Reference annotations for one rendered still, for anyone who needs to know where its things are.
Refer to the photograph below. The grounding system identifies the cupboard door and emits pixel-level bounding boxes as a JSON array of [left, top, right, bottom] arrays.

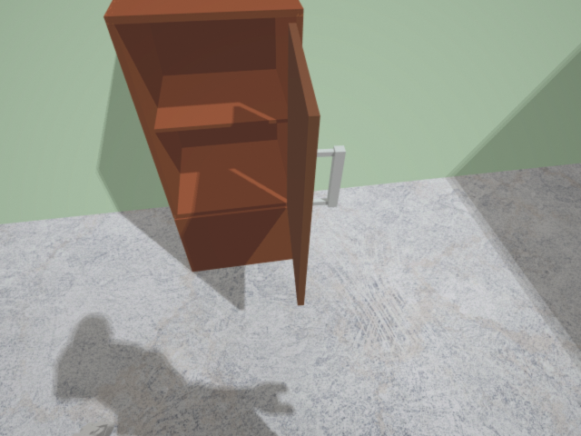
[[287, 23, 320, 305]]

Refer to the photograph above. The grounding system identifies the handle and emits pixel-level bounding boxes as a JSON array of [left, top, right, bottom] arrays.
[[312, 145, 346, 207]]

